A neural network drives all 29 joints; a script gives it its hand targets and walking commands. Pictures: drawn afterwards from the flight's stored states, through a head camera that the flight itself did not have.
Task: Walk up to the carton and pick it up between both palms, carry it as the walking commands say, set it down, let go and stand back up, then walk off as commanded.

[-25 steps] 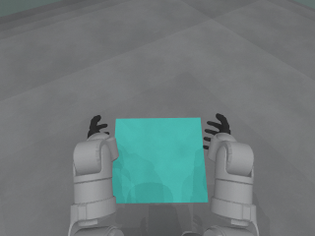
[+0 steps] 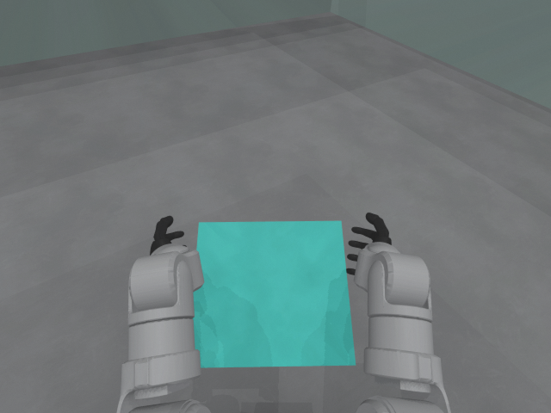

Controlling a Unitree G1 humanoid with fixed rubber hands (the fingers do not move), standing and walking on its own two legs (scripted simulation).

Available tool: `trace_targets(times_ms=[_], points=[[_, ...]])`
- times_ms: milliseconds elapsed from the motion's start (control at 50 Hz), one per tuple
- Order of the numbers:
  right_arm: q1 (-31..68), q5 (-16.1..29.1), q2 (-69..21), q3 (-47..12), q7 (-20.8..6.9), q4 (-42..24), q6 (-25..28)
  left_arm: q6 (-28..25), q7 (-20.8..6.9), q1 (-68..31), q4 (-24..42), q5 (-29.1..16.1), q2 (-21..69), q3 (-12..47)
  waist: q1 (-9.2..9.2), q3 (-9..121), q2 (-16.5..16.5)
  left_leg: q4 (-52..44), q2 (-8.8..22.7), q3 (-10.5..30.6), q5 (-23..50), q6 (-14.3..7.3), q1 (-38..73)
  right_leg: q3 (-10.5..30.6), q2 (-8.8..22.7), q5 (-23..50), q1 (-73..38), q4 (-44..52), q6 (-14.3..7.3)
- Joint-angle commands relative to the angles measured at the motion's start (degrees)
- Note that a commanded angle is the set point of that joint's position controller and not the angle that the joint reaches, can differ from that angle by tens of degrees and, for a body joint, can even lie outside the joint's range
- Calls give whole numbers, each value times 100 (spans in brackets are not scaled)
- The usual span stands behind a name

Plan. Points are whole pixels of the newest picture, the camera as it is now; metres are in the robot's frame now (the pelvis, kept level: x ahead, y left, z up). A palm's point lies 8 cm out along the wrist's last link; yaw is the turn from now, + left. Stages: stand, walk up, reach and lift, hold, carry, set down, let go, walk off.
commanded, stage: carry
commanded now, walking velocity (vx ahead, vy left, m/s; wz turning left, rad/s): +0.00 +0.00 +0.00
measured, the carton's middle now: (271, 295) +0.33 +0.01 -0.03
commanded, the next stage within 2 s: none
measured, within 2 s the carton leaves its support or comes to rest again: neither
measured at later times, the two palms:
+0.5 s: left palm (167, 284) +0.30 +0.16 +0.05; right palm (378, 282) +0.30 -0.15 +0.05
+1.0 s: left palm (169, 287) +0.29 +0.15 +0.05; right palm (381, 296) +0.28 -0.15 +0.04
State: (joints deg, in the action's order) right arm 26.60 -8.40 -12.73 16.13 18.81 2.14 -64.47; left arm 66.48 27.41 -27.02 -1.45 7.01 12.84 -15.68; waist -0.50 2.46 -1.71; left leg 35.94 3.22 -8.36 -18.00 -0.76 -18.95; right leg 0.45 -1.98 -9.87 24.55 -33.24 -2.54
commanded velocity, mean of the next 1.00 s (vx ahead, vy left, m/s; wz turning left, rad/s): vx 0.00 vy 0.00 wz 0.00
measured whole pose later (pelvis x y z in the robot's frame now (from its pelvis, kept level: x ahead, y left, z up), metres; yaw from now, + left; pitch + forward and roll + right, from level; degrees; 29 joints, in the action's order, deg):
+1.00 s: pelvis +0.00 +0.01 +0.00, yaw +0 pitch +1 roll +0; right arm 14.9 -8.4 -8.7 13.8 12.2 8.2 -51.5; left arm 52.8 7.7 -17.8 -10.5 10.2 9.5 -11.9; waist -0.5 4.9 0.4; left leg 35.9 3.2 -8.4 -18.1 -1.4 -19.3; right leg 0.5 -1.9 -9.0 24.0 -31.5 -1.5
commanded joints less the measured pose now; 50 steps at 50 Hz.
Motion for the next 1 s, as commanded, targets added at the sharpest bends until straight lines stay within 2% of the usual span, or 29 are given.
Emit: trace_targets(times_ms=[0,20,60,80,100,140,180,200,260,300,320,340,360,400,420,460,520,540,580,600,640,660,760,780,820,840,860,920,980], points=[[3328,1949,-5439,-3301,-3023,616,265,-307,-3871,-3856,-837,-1965,5214,3178,26,2805,170,-726,421,684,-139,-162,707,977,884,366,-1201,943,-194],[3251,1770,-5342,-3061,-3036,1049,374,-437,-3875,-3787,-1235,-1745,5066,2917,27,2796,166,-733,407,662,-107,-153,763,957,884,367,-1156,942,-184],[3497,1952,-5356,-3250,-3036,622,426,-488,-3875,-3944,-949,-1888,5130,3051,26,2730,102,-725,401,681,-112,-153,736,955,881,328,-1068,986,-156],[3418,1876,-5304,-3165,-3028,802,472,-535,-3876,-3902,-1097,-1838,5093,2975,24,2700,137,-732,407,688,-204,-156,732,989,876,163,-1031,1057,-149],[3630,2030,-5326,-3322,-3015,459,477,-540,-3879,-4009,-855,-1960,5135,3067,23,2723,88,-719,402,703,-194,-152,696,980,870,158,-1080,1077,-150],[3618,1818,-5204,-3022,-3010,836,593,-656,-3872,-3906,-1295,-1717,5026,2780,22,2759,181,-718,379,692,-262,-161,721,983,885,63,-1038,1100,-131],[3630,1813,-5138,-2981,-2994,757,710,-783,-3851,-3927,-1198,-1688,4966,2728,16,2821,95,-713,356,724,-319,-191,714,1018,890,-29,-1103,1188,-133],[3475,1586,-4989,-2706,-3010,1243,834,-922,-3846,-3741,-1687,-1420,4802,2439,15,2825,121,-720,366,723,-208,-186,741,1017,889,77,-1081,1125,-144],[3425,1655,-4918,-2818,-3003,863,1063,-1209,-3802,-3770,-1170,-1488,4791,2605,20,2958,223,-767,416,785,-114,-207,796,924,848,286,-1176,1006,-119],[3163,1605,-4902,-2866,-3002,889,1126,-1330,-3793,-3672,-971,-1528,4836,2756,26,2983,172,-758,463,816,75,-191,817,855,824,505,-1226,901,-109],[3177,1809,-5004,-3183,-2999,408,1099,-1321,-3777,-3714,-383,-1758,4948,3120,30,3035,148,-755,497,865,191,-208,834,832,821,626,-1273,826,-118],[2933,1786,-5011,-3264,-2996,451,1086,-1324,-3763,-3605,-232,-1791,4933,3258,31,3010,170,-699,520,839,337,-195,835,821,831,807,-1285,796,-109],[2800,1939,-5069,-3551,-2992,94,1008,-1269,-3748,-3528,247,-1985,5006,3606,35,3039,85,-650,514,837,434,-191,834,798,850,944,-1322,732,-107],[2479,1829,-4931,-3587,-3002,231,1007,-1295,-3725,-3285,290,-1916,4914,3735,47,3069,107,-613,552,860,573,-196,836,781,858,1053,-1329,603,-106],[2435,1922,-4944,-3707,-3011,83,993,-1286,-3713,-3306,549,-1987,4913,3899,41,3069,177,-580,551,841,541,-194,842,808,870,1018,-1345,613,-117],[2479,1796,-4823,-3560,-3016,257,1079,-1364,-3695,-3147,267,-1780,4813,3707,38,3057,207,-612,530,857,458,-206,827,843,891,960,-1329,625,-119],[2481,1835,-4734,-3665,-2999,-78,1181,-1445,-3673,-3108,504,-1829,4830,3807,41,3007,339,-682,591,901,598,-217,833,790,854,885,-1276,582,-113],[2505,1817,-4684,-3653,-2990,-117,1233,-1483,-3677,-2989,388,-1784,4809,3761,47,3044,289,-651,599,899,664,-214,892,782,841,969,-1288,558,-111],[2497,1935,-4735,-3837,-2973,-429,1225,-1470,-3667,-2935,645,-1879,4860,3904,56,3020,197,-578,540,820,596,-192,855,799,883,1112,-1356,595,-129],[2428,1823,-4675,-3731,-2973,-226,1248,-1489,-3669,-2877,425,-1796,4839,3812,59,3008,186,-578,502,797,545,-182,854,811,891,1178,-1341,606,-124],[2494,1828,-4646,-3766,-2960,-351,1319,-1556,-3675,-2732,360,-1734,4803,3718,62,3030,27,-558,462,793,341,-171,803,879,933,1126,-1436,679,-141],[2525,1832,-4612,-3787,-2958,-440,1347,-1572,-3668,-2686,371,-1726,4820,3755,69,3027,116,-558,447,778,345,-158,803,866,949,1187,-1417,673,-134],[2400,1784,-4512,-3808,-2943,-505,1443,-1670,-3672,-2491,302,-1695,4804,3742,66,2983,93,-597,451,800,441,-157,802,833,913,1185,-1408,638,-130],[2239,1708,-4478,-3721,-2949,-305,1457,-1704,-3664,-2452,240,-1647,4768,3701,61,2984,165,-620,469,803,484,-157,822,812,909,1113,-1405,626,-126],[2192,1772,-4503,-3822,-2962,-428,1446,-1702,-3644,-2493,471,-1695,4757,3818,54,2954,251,-662,508,847,542,-172,812,769,894,1019,-1365,616,-121],[2189,1839,-4533,-3929,-2951,-544,1420,-1682,-3642,-2448,574,-1743,4766,3908,62,2950,113,-614,511,841,585,-173,795,782,902,1166,-1404,612,-141],[2179,1726,-4409,-3841,-2948,-450,1467,-1720,-3657,-2286,305,-1628,4710,3771,67,3003,68,-580,476,805,509,-161,835,803,913,1191,-1416,612,-127],[2163,1843,-4429,-4005,-2939,-710,1436,-1696,-3650,-2336,633,-1769,4763,3972,72,2979,84,-564,459,786,495,-144,821,810,937,1350,-1456,606,-146],[2172,1747,-4372,-3907,-2940,-574,1470,-1728,-3649,-2269,447,-1639,4683,3845,73,2973,45,-580,449,796,410,-149,796,822,947,1279,-1460,628,-148]])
